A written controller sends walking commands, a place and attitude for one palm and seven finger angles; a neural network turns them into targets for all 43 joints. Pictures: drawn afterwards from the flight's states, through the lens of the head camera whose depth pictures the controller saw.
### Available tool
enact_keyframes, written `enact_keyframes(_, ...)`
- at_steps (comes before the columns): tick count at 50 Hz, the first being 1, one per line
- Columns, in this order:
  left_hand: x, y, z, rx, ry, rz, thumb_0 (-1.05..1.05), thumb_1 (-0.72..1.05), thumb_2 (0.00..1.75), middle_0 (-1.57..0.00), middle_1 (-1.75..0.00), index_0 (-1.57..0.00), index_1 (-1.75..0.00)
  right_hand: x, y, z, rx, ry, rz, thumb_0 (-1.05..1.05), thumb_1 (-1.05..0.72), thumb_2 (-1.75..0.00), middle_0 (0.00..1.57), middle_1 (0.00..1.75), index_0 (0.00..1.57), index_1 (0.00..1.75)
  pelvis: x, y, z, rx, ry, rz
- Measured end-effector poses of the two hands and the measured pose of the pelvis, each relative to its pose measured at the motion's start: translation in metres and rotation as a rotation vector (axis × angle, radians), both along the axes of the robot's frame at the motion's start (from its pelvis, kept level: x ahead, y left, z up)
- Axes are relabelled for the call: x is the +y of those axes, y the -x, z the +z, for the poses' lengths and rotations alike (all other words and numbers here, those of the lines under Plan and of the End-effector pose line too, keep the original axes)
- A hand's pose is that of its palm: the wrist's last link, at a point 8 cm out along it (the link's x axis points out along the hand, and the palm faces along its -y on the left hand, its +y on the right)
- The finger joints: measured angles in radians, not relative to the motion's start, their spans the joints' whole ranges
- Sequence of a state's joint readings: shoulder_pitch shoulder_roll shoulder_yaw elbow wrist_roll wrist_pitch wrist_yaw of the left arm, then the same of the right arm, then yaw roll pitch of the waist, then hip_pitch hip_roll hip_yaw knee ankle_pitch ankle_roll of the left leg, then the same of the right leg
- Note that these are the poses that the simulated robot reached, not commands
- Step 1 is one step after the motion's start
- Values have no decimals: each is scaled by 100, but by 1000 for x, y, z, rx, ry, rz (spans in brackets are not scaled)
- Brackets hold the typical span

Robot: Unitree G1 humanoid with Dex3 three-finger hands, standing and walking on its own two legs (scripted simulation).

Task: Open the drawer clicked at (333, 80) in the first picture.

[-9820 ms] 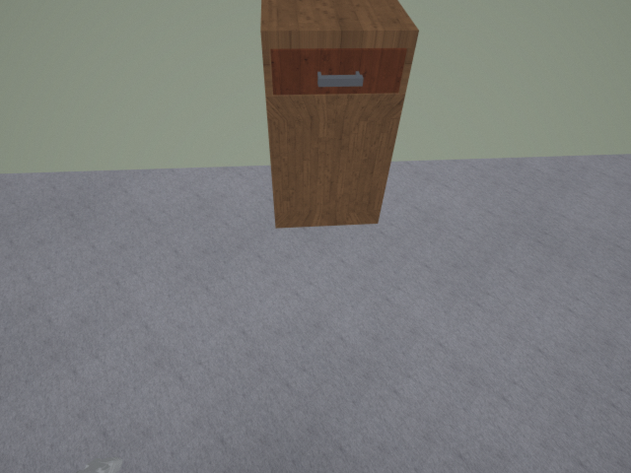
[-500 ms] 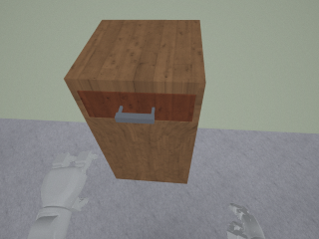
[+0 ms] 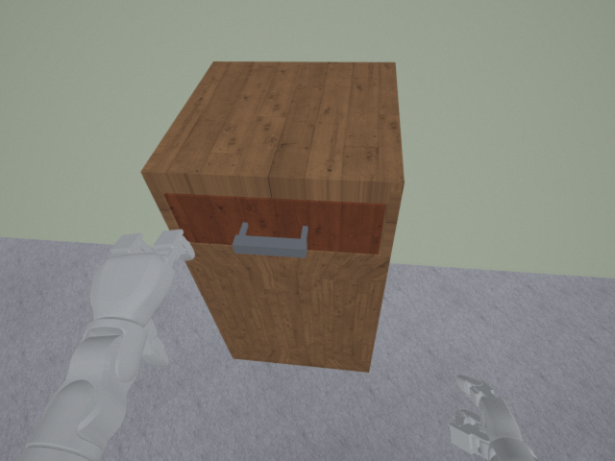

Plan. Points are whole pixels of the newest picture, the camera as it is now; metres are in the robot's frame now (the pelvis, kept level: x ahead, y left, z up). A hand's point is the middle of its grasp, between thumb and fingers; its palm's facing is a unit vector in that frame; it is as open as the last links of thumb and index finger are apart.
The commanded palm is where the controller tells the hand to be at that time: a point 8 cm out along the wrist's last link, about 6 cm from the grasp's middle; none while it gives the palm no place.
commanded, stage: raise the hand with hooked fingers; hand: left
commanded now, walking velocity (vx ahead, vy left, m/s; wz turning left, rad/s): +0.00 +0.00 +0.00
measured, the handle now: (272, 237) +0.51 +0.14 -0.06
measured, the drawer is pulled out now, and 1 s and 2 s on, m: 0.00 0.00 0.00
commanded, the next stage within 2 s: move the hooked fingers above the handle in 0.52 s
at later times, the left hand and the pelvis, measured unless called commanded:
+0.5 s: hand (151, 291) +0.29 +0.25 +0.07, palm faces +0.04 -0.09 -1.00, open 13.8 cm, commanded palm +0.27 +0.25 +0.14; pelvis -0.01 +0.01 +0.00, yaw +0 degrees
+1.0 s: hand (177, 276) +0.33 +0.23 +0.06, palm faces +0.03 -0.09 -1.00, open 13.8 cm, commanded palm +0.31 +0.23 +0.12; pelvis -0.01 +0.01 +0.00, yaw +1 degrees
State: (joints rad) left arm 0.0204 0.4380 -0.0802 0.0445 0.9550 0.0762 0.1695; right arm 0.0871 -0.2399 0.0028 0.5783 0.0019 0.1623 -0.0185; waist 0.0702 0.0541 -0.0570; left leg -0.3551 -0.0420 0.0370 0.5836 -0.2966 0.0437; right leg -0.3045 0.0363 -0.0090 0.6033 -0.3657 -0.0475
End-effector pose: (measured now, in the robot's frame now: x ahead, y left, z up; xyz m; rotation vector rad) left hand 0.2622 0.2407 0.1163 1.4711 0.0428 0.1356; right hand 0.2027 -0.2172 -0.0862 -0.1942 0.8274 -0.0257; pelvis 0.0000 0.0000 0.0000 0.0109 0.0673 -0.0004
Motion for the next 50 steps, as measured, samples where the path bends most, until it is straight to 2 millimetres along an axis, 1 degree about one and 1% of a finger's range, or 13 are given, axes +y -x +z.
enact_keyframes(5,3,-12,11,24,-4,-16,0,-48,31,-32,-119,-32,-119,8,4,-2,24,-9,14,1,-90,-90,20,30,20,30,1,1,3,-10,2,7)
enact_keyframes(11,6,-22,22,25,-11,-49,0,-49,30,-32,-120,-32,-119,7,19,-9,73,-12,1,1,-90,-90,20,30,20,30,3,2,4,-9,4,7)
enact_keyframes(14,7,-21,21,36,-4,-55,0,-49,30,-31,-120,-32,-119,3,28,-12,99,-11,-11,1,-90,-90,20,30,20,30,5,3,5,-5,4,4)
enact_keyframes(18,7,-16,14,52,5,-70,0,-49,30,-31,-120,-32,-120,-3,40,-16,130,2,-25,1,-90,-90,20,30,20,30,7,4,5,1,5,3)
enact_keyframes(23,8,-10,9,34,-4,-89,0,-49,30,-32,-120,-32,-120,-8,49,-19,153,23,-38,1,-90,-90,20,30,20,30,8,7,4,4,6,5)
enact_keyframes(27,10,-9,12,1,-12,-77,0,-49,30,-32,-120,-33,-120,-8,49,-20,151,21,-45,1,-91,-90,20,30,19,30,9,9,3,5,7,8)
enact_keyframes(32,12,-11,15,2,-15,-48,0,-49,30,-32,-120,-32,-120,-3,45,-18,127,4,-44,1,-91,-90,20,30,19,30,10,10,3,0,6,7)
enact_keyframes(37,7,-14,10,33,0,-54,0,-49,30,-32,-120,-32,-120,3,39,-14,99,-6,-31,1,-91,-90,20,30,19,30,9,11,3,-4,6,10)
enact_keyframes(43,-3,-27,-3,63,-5,-95,0,-49,30,-32,-120,-32,-120,3,38,-14,97,8,-22,1,-90,-90,20,30,20,30,6,12,1,8,6,15)
enact_keyframes(50,-9,-45,-5,28,-9,-97,0,-49,30,-32,-120,-33,-120,-6,49,-21,134,11,-57,1,-90,-90,20,30,20,30,5,9,-1,34,7,10)
